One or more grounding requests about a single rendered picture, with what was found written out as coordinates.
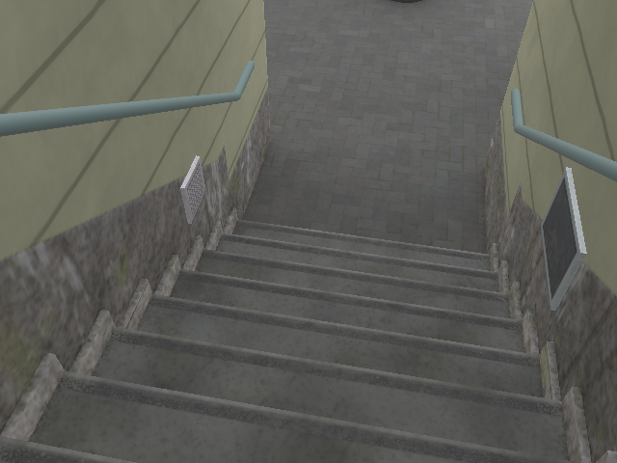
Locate stairs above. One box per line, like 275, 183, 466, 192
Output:
0, 219, 579, 463

